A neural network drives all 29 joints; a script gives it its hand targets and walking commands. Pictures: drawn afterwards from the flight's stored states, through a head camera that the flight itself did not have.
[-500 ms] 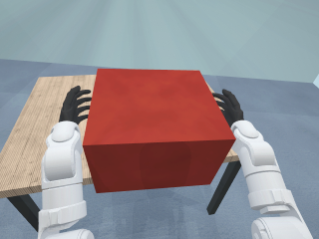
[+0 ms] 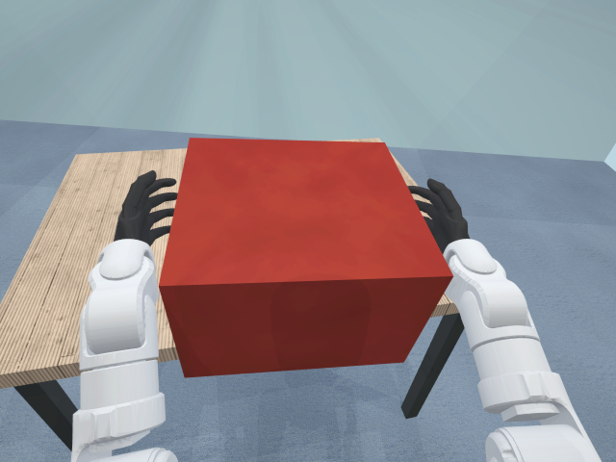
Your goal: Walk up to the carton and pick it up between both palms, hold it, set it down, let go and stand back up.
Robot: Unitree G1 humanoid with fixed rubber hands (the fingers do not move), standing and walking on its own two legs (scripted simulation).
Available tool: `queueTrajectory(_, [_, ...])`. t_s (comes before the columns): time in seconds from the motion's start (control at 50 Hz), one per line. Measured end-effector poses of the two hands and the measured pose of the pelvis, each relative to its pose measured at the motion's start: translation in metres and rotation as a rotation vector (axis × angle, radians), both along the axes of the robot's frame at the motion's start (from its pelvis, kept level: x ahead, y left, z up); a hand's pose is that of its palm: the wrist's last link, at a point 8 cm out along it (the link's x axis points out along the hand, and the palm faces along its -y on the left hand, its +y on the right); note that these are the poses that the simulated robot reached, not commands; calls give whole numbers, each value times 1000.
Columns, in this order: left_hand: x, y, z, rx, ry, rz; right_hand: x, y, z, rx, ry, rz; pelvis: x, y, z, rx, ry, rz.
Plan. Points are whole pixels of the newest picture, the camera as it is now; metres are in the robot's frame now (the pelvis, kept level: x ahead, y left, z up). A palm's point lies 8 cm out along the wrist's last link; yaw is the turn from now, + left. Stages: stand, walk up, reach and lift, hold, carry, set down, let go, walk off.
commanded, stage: hold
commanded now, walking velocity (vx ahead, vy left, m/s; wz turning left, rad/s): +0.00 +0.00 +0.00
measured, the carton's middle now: (294, 248) +0.37 +0.01 +0.12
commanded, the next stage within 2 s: none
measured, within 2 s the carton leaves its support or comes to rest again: neither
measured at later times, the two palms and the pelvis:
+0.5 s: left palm (133, 240) +0.32 +0.20 +0.18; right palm (446, 240) +0.33 -0.18 +0.17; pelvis +0.00 +0.00 +0.00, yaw +0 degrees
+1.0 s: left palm (133, 235) +0.32 +0.20 +0.18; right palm (447, 238) +0.33 -0.18 +0.17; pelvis +0.00 +0.01 +0.00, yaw -1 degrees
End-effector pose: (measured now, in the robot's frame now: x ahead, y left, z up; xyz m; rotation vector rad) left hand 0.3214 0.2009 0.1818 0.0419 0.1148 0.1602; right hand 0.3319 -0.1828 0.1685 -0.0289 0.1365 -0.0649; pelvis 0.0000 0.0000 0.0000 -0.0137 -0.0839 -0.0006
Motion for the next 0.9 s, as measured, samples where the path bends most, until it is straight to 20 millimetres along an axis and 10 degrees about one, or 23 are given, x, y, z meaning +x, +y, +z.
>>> queueTrajectory(0.9, [3,2,0,-5,-1,-8,-1,2,-1,-9,-2,-6,1,8,0,-4,-3,-11])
